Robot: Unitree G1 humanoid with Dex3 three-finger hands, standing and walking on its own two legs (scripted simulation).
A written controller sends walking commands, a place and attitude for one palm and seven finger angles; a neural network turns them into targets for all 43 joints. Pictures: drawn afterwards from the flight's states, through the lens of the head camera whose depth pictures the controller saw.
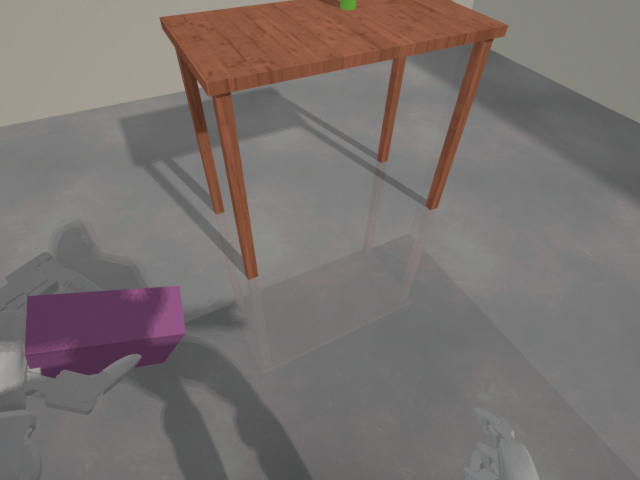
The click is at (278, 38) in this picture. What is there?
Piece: table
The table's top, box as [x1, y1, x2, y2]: [159, 0, 507, 96]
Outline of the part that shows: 159,17 162,28 208,96 503,36 507,25 449,0 356,0 356,8 353,10 341,9 339,7 339,0 290,0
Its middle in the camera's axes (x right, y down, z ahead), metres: +0.05 -0.69 +1.26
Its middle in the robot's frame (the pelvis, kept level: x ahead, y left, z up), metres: +1.41 +0.03 +0.03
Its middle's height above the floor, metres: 0.80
